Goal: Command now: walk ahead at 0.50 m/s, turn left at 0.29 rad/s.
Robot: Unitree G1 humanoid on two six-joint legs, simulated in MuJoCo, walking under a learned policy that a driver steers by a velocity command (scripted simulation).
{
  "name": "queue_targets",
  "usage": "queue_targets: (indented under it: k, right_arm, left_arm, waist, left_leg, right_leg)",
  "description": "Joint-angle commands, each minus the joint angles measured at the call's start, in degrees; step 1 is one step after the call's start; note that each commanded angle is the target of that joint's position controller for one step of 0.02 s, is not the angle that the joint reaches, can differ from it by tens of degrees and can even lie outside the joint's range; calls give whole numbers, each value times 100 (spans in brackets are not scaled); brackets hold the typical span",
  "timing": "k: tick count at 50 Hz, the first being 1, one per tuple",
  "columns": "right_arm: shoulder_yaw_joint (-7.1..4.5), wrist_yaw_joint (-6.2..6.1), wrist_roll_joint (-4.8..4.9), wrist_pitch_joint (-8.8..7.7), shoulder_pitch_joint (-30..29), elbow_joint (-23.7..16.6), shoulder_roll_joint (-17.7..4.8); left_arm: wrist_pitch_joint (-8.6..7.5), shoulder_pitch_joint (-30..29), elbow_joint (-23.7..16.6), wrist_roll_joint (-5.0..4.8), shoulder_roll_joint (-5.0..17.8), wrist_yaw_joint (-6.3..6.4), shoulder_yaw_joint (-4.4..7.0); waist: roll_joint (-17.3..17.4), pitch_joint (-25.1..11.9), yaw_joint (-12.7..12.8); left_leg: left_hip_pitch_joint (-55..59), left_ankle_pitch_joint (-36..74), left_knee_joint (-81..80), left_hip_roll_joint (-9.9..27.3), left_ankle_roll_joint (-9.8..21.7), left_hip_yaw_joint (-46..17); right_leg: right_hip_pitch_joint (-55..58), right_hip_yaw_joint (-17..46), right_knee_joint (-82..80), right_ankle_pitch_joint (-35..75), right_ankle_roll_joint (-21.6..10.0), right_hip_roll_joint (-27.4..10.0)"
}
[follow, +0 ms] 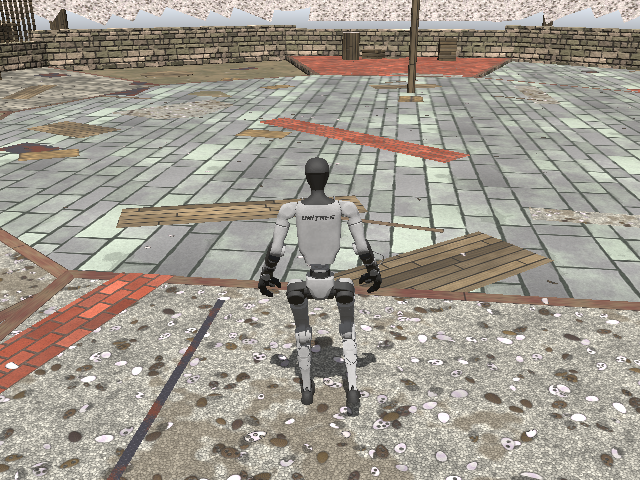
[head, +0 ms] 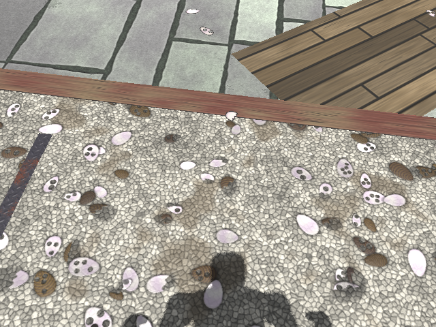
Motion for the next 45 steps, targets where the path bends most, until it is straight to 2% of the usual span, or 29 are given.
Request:
queue_targets:
  k: [1, 4, 8, 10, 13, 16, 17, 19, 20, 21, 22, 23, 24, 25, 26, 27, 28, 29, 30, 32, 35, 38, 41, 42, 43, 44, 45]
  right_arm:
    - [-129, -61, -82, -174, -56, -382, -553]
    - [-146, -109, -77, -268, 172, -140, -707]
    - [-111, -165, -96, -295, 312, 78, -707]
    - [-119, -176, -95, -310, 418, 200, -774]
    - [-140, -181, -84, -275, 608, 416, -805]
    - [-166, -213, -47, -168, 698, 554, -834]
    - [-179, -237, -34, -127, 660, 564, -871]
    - [-222, -314, -23, -49, 513, 509, -1038]
    - [-227, -358, -25, 4, 449, 481, -1091]
    - [-201, -402, -15, 21, 362, 438, -1067]
    - [-72, -407, -129, -81, 694, 227, -724]
    - [118, -286, -209, -264, 930, 183, -242]
    - [10, -154, -8, -462, 474, 92, -734]
    - [22, -99, 152, -563, -17, -95, -788]
    - [36, -112, 63, -608, -222, -160, -723]
    - [-22, -153, -73, -572, -251, -151, -790]
    - [-37, -157, -111, -507, -138, -158, -764]
    - [-37, -170, -132, -445, 5, -148, -713]
    - [-19, -187, -144, -387, 85, -126, -636]
    - [36, -224, -161, -324, -159, -205, -500]
    - [114, -206, -150, -351, -837, -331, -312]
    - [87, -147, -40, -409, -1291, -445, -393]
    - [-22, -95, 0, -478, -1278, -470, -628]
    - [-63, -92, 11, -503, -1119, -440, -690]
    - [-113, -99, 1, -528, -722, -322, -738]
    - [-185, -129, -80, -560, -185, -223, -886]
    - [-250, -164, -164, -562, 630, -155, -1167]
  left_arm:
    - [26, 338, -227, 50, 613, -5, 165]
    - [177, 23, -268, 47, 411, 15, 96]
    - [157, -476, -323, -15, 313, -63, 50]
    - [135, -787, -407, -53, 249, -121, 16]
    - [122, -1125, -564, -88, 221, -220, -7]
    - [103, -1329, -750, -67, 188, -351, -27]
    - [99, -1299, -793, -56, 200, -390, -23]
    - [128, -907, -793, -24, 380, -405, 64]
    - [150, -341, -692, -14, 586, -383, 175]
    - [164, 518, -523, -23, 878, -321, 326]
    - [212, 1325, -439, 5, 1480, -220, 503]
    - [187, 1261, -475, -106, 1393, -213, 442]
    - [211, 1306, -476, -88, 1006, -190, 331]
    - [222, 1045, -531, -49, 850, -160, 286]
    - [228, 686, -591, -24, 796, -157, 262]
    - [220, 399, -671, 5, 633, -139, 206]
    - [233, 234, -762, 48, 605, -121, 183]
    - [235, 146, -793, 39, 621, -103, 194]
    - [227, 122, -787, 24, 657, -79, 204]
    - [223, 178, -748, 5, 818, -15, 251]
    - [283, 381, -646, -60, 895, 56, 285]
    - [355, 725, -512, -97, 914, 82, 297]
    - [404, 798, -477, -101, 854, 104, 294]
    - [417, 737, -494, -84, 852, 105, 302]
    - [426, 657, -509, -60, 745, 101, 270]
    - [405, 698, -524, -20, 489, 84, 181]
    - [381, 855, -589, 84, 135, 68, 46]
  waist:
    - [435, -841, 95]
    - [372, -520, 10]
    - [400, -250, -229]
    - [395, -97, -382]
    - [325, 116, -537]
    - [320, 159, -567]
    - [368, 98, -507]
    - [624, -327, -233]
    - [681, -702, 92]
    - [531, -1161, 575]
    - [-396, -1950, 684]
    - [-1322, -2577, 389]
    - [-747, -2412, 703]
    - [-387, -1648, 667]
    - [179, -1019, 413]
    - [227, -768, 210]
    - [61, -622, 34]
    - [-49, -572, -72]
    - [-107, -531, -130]
    - [-131, -404, -94]
    - [-249, -362, 192]
    - [-354, -417, 403]
    - [-483, -458, 301]
    - [-569, -470, 187]
    - [-600, -574, -37]
    - [-503, -972, -276]
    - [238, -1747, -535]
  left_leg:
    - [1323, 1426, -1627, 1606, 1102, -1896]
    - [1115, 1836, -1930, 1542, 1033, -1225]
    - [1317, 1475, -2146, 1355, 660, -526]
    - [1470, 1281, -2264, 1432, 574, -350]
    - [2087, 1407, -2208, 1654, 545, -144]
    - [2780, 2154, -1837, 1867, 473, -4]
    - [2916, 2753, -1620, 1899, 414, 70]
    - [3026, 4913, -816, 1842, 260, 271]
    - [2928, 5741, 1, 1747, 158, 400]
    - [2254, 5470, 1227, 1551, -50, 593]
    - [260, 3203, 3359, 1044, -375, 711]
    - [-1640, -2062, 5001, -128, -659, -69]
    - [-2296, -1943, 5267, 284, -517, -828]
    - [-2474, -1519, 4966, 556, -429, -718]
    - [-2342, -1202, 4326, 768, -422, -618]
    - [-1988, -1005, 3829, 944, -473, -585]
    - [-1674, -921, 3639, 991, -546, -569]
    - [-1534, -885, 3395, 1016, -642, -530]
    - [-1440, -837, 3155, 1023, -748, -445]
    - [-1344, -338, 2430, 959, -933, -306]
    - [-857, 1022, 1005, 702, -1010, -234]
    - [-566, 1492, 273, 479, -991, -317]
    - [-411, 1017, -138, 465, -805, -529]
    - [-204, 775, -204, 468, -700, -515]
    - [251, 774, -392, 479, -554, -398]
    - [1162, 720, -415, 749, -319, -532]
    - [2538, 448, -382, 1727, 48, -1569]
  right_leg:
    - [-941, 200, -315, 534, 29, -410]
    - [-1216, 133, -947, 1296, 162, -439]
    - [-1304, 89, -2235, 2754, 84, -316]
    - [-1260, 23, -2749, 3101, 20, -198]
    - [-1523, 54, -3228, 2992, -102, -55]
    - [-1782, -80, -3489, 2364, -275, 80]
    - [-1682, -197, -3537, 2071, -356, 163]
    - [-911, -593, -3480, 1440, -564, 533]
    - [-135, -731, -3508, 1300, -705, 761]
    - [1259, -548, -3808, 1723, -939, 807]
    - [3500, 1495, -3718, 1849, -1663, -495]
    - [4914, 4317, -4551, 1256, -2523, -1500]
    - [4902, 4057, -4841, 576, -2251, -1352]
    - [4155, 3251, -4930, 633, -2007, -1163]
    - [3176, 2727, -5078, 1117, -1864, -942]
    - [2524, 2356, -5203, 1660, -1787, -764]
    - [2031, 2204, -5350, 1982, -1809, -623]
    - [1745, 2090, -5453, 2187, -1846, -549]
    - [1470, 1896, -5501, 2450, -1864, -492]
    - [1039, 1511, -5561, 2711, -1795, -310]
    - [736, 1149, -5421, 2290, -1445, 66]
    - [982, 1484, -5192, 1794, -1303, -25]
    - [1538, 2080, -4687, 1452, -1165, -250]
    - [1605, 2224, -4499, 1474, -1105, -287]
    - [1615, 2172, -4214, 1598, -1001, -211]
    - [1456, 1915, -3491, 1799, -823, 47]
    - [816, 1378, -1894, 788, -606, 441]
